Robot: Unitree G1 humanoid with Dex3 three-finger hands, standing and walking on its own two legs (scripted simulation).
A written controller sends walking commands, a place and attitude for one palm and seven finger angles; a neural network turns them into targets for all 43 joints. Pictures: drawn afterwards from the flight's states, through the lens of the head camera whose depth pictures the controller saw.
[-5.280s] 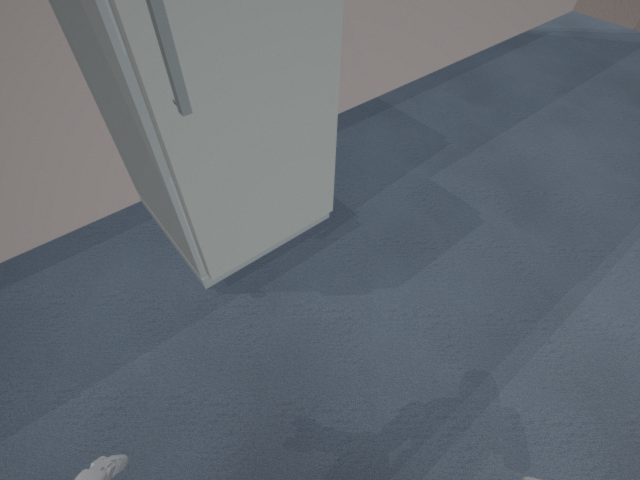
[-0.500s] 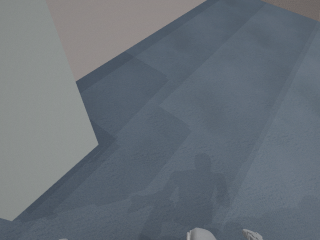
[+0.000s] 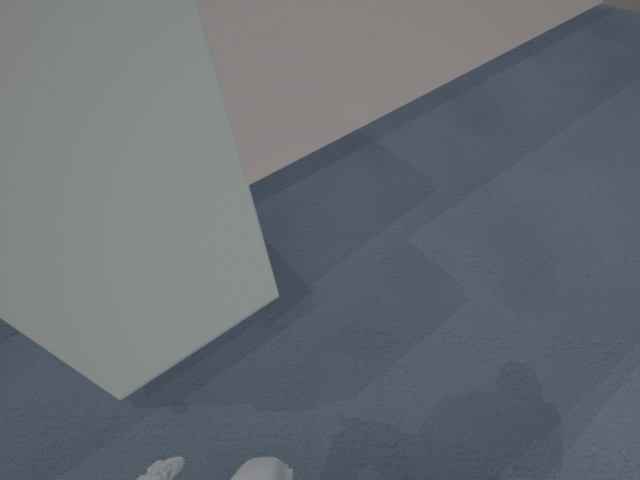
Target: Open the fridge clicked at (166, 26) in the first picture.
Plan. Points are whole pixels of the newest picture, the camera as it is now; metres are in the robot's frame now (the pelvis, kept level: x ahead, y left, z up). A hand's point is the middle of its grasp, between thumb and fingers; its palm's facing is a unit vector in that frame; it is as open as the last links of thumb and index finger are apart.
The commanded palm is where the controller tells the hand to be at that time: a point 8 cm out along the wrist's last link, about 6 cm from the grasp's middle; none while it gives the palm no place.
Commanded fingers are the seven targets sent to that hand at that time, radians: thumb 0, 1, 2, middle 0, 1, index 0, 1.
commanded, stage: turn to face it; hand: left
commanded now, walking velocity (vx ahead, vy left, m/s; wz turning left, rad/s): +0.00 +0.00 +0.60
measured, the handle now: out of the picture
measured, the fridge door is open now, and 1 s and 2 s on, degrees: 0 0 0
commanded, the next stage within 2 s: take the last steps up to it in 0.94 s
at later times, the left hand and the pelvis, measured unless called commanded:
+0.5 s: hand out of the picture +0.01 +0.30 -0.16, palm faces +0.32 -0.91 -0.25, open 7.4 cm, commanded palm none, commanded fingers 0.00 0.90 0.90 -0.20 -0.30 -0.20 -0.30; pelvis -0.01 +0.06 +0.00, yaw +17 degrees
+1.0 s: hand out of the picture -0.05 +0.21 -0.15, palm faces +0.52 -0.81 -0.28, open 7.4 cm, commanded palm none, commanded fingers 0.00 0.90 0.90 -0.20 -0.30 -0.20 -0.30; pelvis -0.01 +0.01 +0.00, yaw +32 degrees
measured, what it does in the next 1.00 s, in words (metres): steps on the spot, turning left: left foot, then right foot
